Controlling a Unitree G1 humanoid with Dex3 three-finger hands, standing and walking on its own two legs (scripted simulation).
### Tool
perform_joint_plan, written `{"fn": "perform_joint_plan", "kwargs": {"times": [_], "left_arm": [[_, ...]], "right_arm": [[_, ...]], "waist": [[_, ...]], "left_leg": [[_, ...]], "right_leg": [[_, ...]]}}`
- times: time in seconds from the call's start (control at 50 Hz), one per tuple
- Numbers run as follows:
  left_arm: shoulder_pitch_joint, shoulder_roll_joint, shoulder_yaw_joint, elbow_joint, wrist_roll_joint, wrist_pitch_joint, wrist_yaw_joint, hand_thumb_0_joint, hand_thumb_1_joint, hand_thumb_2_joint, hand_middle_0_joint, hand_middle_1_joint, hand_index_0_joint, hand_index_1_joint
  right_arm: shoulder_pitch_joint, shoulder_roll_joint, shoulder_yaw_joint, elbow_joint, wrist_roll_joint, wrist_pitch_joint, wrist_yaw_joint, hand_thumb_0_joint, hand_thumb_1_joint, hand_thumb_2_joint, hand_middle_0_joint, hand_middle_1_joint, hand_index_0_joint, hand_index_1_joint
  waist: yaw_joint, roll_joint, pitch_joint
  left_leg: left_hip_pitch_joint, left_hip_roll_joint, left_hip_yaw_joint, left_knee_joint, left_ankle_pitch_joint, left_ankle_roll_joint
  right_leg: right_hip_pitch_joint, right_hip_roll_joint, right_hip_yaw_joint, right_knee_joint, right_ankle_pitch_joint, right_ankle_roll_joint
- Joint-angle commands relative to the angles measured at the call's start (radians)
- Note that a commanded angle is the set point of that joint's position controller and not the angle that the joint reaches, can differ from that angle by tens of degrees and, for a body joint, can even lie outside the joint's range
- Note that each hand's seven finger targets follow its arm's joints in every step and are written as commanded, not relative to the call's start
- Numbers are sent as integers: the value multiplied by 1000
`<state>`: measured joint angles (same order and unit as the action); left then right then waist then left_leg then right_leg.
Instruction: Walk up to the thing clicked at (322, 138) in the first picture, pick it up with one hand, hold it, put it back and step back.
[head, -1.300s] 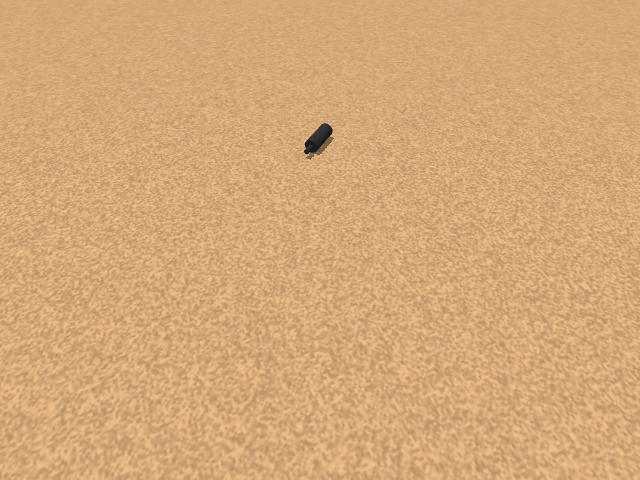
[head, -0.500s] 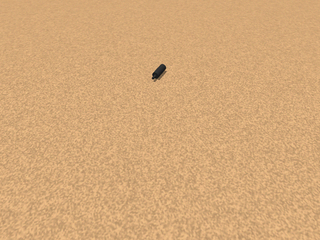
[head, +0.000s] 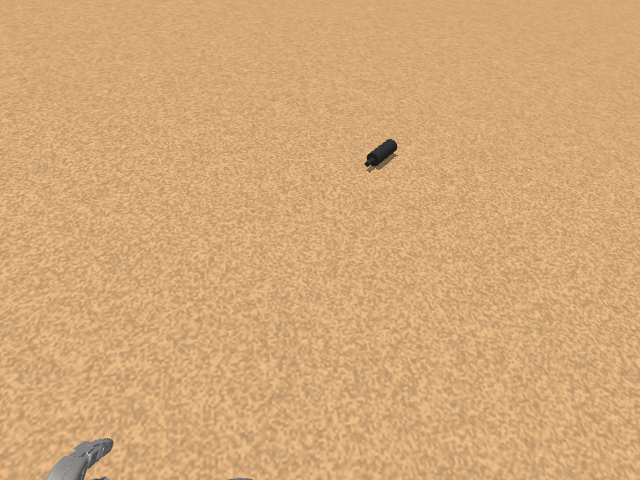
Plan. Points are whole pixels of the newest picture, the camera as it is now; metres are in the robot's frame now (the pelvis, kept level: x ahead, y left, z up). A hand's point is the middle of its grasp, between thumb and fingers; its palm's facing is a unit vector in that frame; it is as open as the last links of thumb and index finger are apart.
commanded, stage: walk up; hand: left
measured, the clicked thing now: (379, 154) +1.72 -0.28 -0.74
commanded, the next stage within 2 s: none
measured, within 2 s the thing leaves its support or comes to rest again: neither
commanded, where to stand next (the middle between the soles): +1.67 -0.73 m, yaw +53 degrees
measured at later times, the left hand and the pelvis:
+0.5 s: hand (108, 406) +0.24 +0.33 -0.16, palm faces +0.23 -0.94 -0.26, open 7.4 cm; pelvis +0.22 +0.02 -0.01, yaw +16 degrees
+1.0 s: hand (203, 305) +0.43 +0.23 -0.17, palm faces +0.47 -0.82 -0.32, open 7.4 cm; pelvis +0.52 -0.04 -0.03, yaw +29 degrees
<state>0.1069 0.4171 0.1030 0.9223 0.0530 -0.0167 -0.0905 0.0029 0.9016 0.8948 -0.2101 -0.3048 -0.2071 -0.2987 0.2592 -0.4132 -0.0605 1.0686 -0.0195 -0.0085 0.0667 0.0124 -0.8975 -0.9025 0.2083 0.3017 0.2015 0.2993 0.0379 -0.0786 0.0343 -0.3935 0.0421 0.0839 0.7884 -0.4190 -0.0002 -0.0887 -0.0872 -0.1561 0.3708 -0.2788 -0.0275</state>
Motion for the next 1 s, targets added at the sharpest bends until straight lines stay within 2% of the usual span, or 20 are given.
{"fn": "perform_joint_plan", "kwargs": {"times": [0.0,0.08,0.1,0.12,0.14,0.16,0.24,0.4,0.54,0.58,0.62,0.64,0.66,0.68,0.7,0.72,0.76,0.8,0.9,0.98], "left_arm": [[-150,280,84,-130,10,-17,-11,0,900,900,-200,-300,-200,-300],[-171,211,65,-177,11,15,-23,0,900,900,-200,-300,-200,-300],[-161,140,41,-194,11,23,-31,0,900,900,-200,-300,-200,-300],[-171,89,16,-229,10,25,-36,0,900,900,-200,-300,-200,-300],[-179,161,19,-237,3,30,-45,0,900,900,-200,-300,-200,-300],[-141,235,25,-239,11,28,-50,0,900,900,-200,-300,-200,-300],[-4,276,39,-124,-16,42,-52,0,900,900,-200,-300,-200,-300],[-110,243,45,-167,8,54,-73,0,900,900,-200,-300,-200,-300],[-256,209,42,-238,-4,25,-67,0,900,900,-200,-300,-200,-300],[-215,206,50,-229,-3,15,-61,0,900,900,-200,-300,-200,-300],[26,229,71,-161,-7,4,-49,0,900,900,-200,-300,-200,-300],[239,312,108,-105,5,-6,-31,0,900,900,-200,-300,-200,-300],[301,422,127,-82,11,-9,-15,0,900,900,-200,-300,-200,-300],[205,450,116,-105,-7,-9,1,0,900,900,-200,-300,-200,-300],[131,422,116,-137,-22,-7,11,0,900,900,-200,-300,-200,-300],[130,358,104,-149,-27,-8,14,0,900,900,-200,-300,-200,-300],[98,257,64,-155,-24,-15,23,0,900,900,-200,-300,-200,-300],[85,218,48,-160,-24,-20,23,0,900,900,-200,-300,-200,-300],[35,203,34,-255,-4,-12,3,0,900,900,-200,-300,-200,-300],[66,173,27,-310,-6,10,-3,0,900,900,-200,-300,-200,-300]], "right_arm": [[-51,-248,-71,-148,12,-52,6,0,-900,-900,200,300,200,300],[267,-279,-115,-61,-1,-55,-39,0,-900,-900,200,300,200,300],[364,-347,-134,-45,-12,-54,-61,0,-900,-900,200,300,200,300],[347,-441,-148,-81,-20,-56,-82,0,-900,-900,200,300,200,300],[195,-455,-133,-144,-3,-64,-86,0,-900,-900,200,300,200,300],[61,-484,-124,-181,26,-72,-90,0,-900,-900,200,300,200,300],[-22,-379,-70,-199,25,-117,-102,0,-900,-900,200,300,200,300],[135,-346,-81,-179,23,-149,-101,0,-900,-900,200,300,200,300],[198,-360,-82,-212,6,-138,-127,0,-900,-900,200,300,200,300],[179,-357,-79,-226,-4,-130,-136,0,-900,-900,200,300,200,300],[89,-344,-67,-258,3,-121,-139,0,-900,-900,200,300,200,300],[97,-262,-36,-272,1,-120,-141,0,-900,-900,200,300,200,300],[133,-155,5,-308,15,-125,-139,0,-900,-900,200,300,200,300],[173,-242,-17,-295,11,-121,-158,0,-900,-900,200,300,200,300],[159,-275,-21,-250,7,-120,-166,0,-900,-900,200,300,200,300],[82,-286,-26,-233,20,-125,-155,0,-900,-900,200,300,200,300],[99,-251,-23,-209,33,-122,-132,0,-900,-900,200,300,200,300],[145,-231,-23,-206,21,-112,-121,0,-900,-900,200,300,200,300],[116,-202,-27,-249,32,-109,-106,0,-900,-900,200,300,200,300],[391,-248,-75,-182,21,-102,-145,0,-900,-900,200,300,200,300]], "waist": [[-11,-111,-41],[-163,139,-113],[-213,337,-94],[-199,457,-45],[-120,271,22],[-51,223,87],[24,129,65],[-32,131,10],[-74,202,33],[-47,238,-11],[93,169,-128],[196,-32,-228],[193,-415,-238],[131,-368,-243],[108,-279,-212],[101,-154,-146],[41,-99,-46],[13,-100,-14],[12,-104,13],[-107,38,-137]], "left_leg": [[-79,60,24,-70,80,13],[508,-53,88,-260,169,20],[628,9,-81,-345,13,57],[621,244,-552,-508,-376,125],[353,388,-902,-753,-594,192],[197,449,-985,-837,-678,270],[112,240,-455,-666,-251,166],[239,119,-319,-601,-8,163],[345,190,-339,-428,364,198],[335,190,-318,-314,552,182],[163,145,-241,-27,681,139],[-39,67,-191,300,536,95],[-419,-103,-44,533,-93,58],[-508,-85,-44,637,-172,56],[-489,-1,-87,643,-103,62],[-425,25,-123,600,-23,68],[-312,39,-126,456,60,83],[-236,29,-93,344,86,73],[-42,3,31,-66,330,54],[441,-26,17,-171,433,83]], "right_leg": [[73,-224,142,-195,-379,-136],[-316,-64,-59,330,-300,-83],[-521,24,-67,629,-349,-61],[-792,101,34,858,-369,-26],[-721,65,198,898,-265,-11],[-647,-8,287,898,-238,-17],[-502,-65,293,739,-67,31],[-589,-38,226,599,169,76],[-592,-75,259,335,35,40],[-495,-39,208,290,-49,15],[-115,19,160,175,-14,-25],[146,-6,248,145,-81,-45],[356,-263,592,-28,-204,-53],[397,-366,854,-136,-165,-145],[320,-377,787,-97,-109,-161],[192,-308,607,-62,78,-159],[28,-168,299,28,390,-112],[-50,-140,170,60,596,-128],[-179,-115,72,0,402,-151],[-335,-47,36,360,393,-100]]}}
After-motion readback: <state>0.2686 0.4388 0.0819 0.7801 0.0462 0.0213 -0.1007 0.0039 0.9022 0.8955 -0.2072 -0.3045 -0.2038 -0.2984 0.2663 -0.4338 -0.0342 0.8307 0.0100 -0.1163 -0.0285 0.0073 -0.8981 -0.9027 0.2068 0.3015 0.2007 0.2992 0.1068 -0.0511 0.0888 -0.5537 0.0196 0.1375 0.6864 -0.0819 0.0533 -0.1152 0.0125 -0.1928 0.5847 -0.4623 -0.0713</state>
